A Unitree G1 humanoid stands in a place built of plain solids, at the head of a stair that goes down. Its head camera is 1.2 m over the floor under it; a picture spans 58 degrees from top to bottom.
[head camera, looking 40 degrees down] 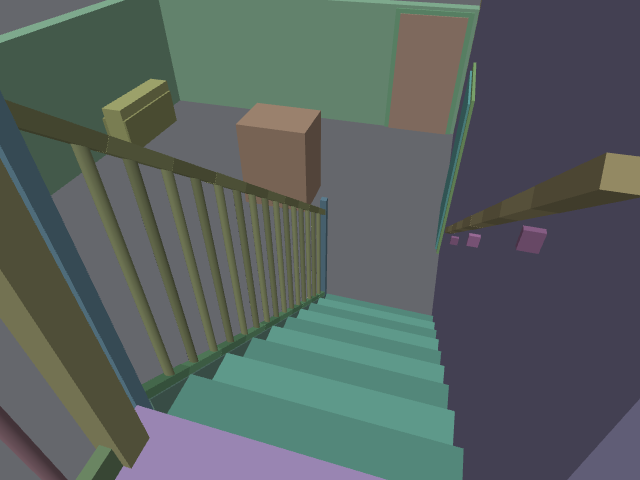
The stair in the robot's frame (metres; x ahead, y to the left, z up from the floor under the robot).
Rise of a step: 0.20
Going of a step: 0.24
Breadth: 0.98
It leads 16 degrees to the right of straight ahead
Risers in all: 10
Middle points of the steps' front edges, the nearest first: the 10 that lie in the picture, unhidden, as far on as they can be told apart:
0.53 0.08 0.00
0.77 0.01 -0.19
1.00 -0.06 -0.39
1.23 -0.13 -0.59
1.46 -0.19 -0.78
1.70 -0.26 -0.98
1.93 -0.33 -1.17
2.16 -0.40 -1.37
2.39 -0.46 -1.57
2.62 -0.53 -1.76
